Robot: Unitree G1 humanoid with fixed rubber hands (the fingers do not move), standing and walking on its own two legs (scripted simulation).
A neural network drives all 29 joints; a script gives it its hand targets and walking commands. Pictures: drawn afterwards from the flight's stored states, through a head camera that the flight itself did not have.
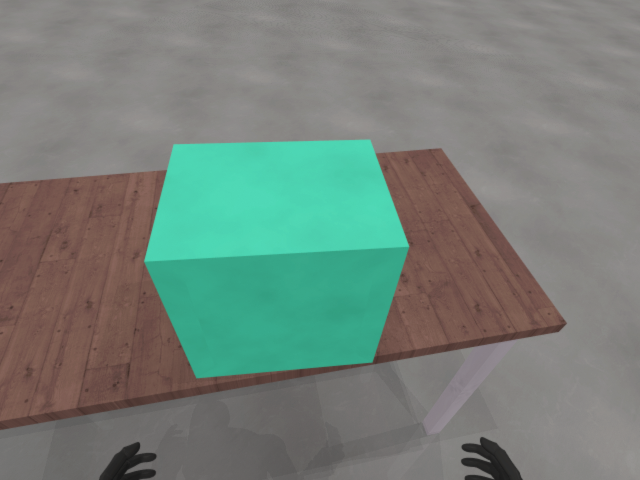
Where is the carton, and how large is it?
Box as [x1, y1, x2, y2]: [144, 140, 408, 377]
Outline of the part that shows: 370,140 208,143 173,145 144,262 196,377 372,361 406,255 408,244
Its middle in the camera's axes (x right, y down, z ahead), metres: -0.06 +0.03 +0.56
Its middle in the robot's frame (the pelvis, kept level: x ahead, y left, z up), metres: +0.42 +0.05 +0.04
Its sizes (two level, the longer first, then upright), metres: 0.270 0.206 0.272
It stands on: a table, 0.68 m high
